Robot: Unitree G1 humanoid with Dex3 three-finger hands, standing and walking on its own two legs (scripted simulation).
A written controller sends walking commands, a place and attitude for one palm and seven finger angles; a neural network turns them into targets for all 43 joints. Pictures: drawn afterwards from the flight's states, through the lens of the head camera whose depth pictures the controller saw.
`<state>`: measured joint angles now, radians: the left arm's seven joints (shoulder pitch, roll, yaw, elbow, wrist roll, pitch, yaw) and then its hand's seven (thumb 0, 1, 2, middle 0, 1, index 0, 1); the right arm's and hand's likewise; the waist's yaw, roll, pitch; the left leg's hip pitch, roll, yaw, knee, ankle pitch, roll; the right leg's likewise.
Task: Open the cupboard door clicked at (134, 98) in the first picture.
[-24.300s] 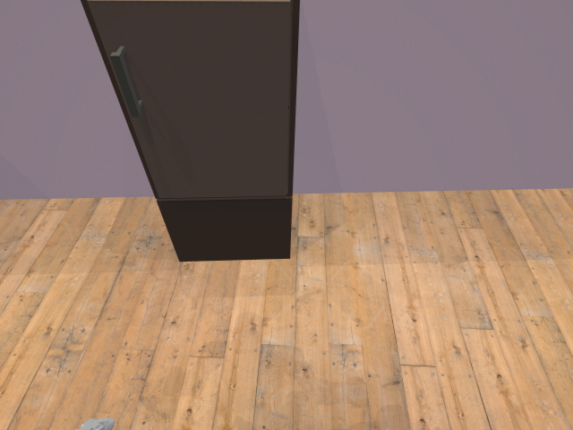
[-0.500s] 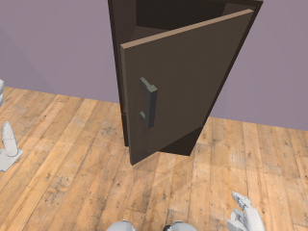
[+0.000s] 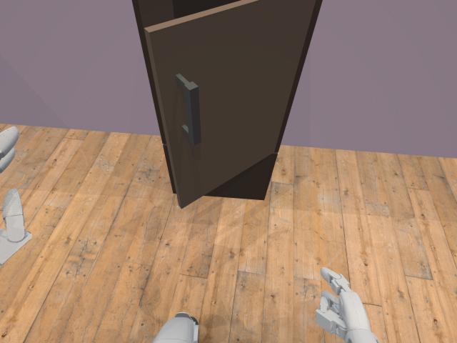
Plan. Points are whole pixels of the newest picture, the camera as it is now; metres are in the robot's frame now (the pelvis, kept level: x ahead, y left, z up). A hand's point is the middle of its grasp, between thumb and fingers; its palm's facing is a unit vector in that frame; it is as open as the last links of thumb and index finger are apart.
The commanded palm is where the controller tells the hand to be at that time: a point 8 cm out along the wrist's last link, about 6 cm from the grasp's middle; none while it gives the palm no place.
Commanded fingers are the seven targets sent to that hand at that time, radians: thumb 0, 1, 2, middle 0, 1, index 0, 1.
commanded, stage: stop stepping back and stand still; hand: left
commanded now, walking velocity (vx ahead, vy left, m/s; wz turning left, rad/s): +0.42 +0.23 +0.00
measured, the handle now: (188, 111) +0.55 +0.13 +0.07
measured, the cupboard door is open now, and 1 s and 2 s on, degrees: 41 41 41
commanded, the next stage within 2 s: let the arm hang, fingers relaxed in 0.88 s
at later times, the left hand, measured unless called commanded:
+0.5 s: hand out of the picture +0.11 +0.27 +0.18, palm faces +0.44 -0.76 -0.48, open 7.4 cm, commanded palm +0.07 +0.30 +0.18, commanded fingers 0.00 0.90 0.90 -0.20 -0.30 -0.20 -0.30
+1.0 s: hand out of the picture +0.13 +0.28 +0.16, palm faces +0.36 -0.77 -0.52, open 7.4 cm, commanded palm none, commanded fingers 0.00 0.90 0.90 -0.20 -0.30 -0.20 -0.30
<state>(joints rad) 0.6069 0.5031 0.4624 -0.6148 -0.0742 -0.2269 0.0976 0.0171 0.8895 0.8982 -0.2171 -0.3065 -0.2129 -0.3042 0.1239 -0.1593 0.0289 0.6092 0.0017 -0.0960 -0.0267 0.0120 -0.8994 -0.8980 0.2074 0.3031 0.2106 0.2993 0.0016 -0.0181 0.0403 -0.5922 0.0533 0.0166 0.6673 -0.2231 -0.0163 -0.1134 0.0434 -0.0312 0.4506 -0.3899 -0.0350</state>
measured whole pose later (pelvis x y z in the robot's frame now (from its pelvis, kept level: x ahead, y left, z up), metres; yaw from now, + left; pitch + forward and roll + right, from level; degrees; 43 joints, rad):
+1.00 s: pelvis -0.07 +0.03 +0.00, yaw +0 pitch +0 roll -1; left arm 0.56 0.41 0.39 -0.45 -0.01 -0.21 0.12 0.01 0.89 0.90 -0.22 -0.31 -0.21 -0.30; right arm 0.21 -0.19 0.01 0.66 0.00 -0.15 -0.02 0.01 -0.90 -0.90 0.21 0.30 0.21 0.30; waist -0.01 0.03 0.02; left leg -0.32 0.04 0.02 0.67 -0.33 0.00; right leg -0.25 0.04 -0.08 0.51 -0.26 -0.06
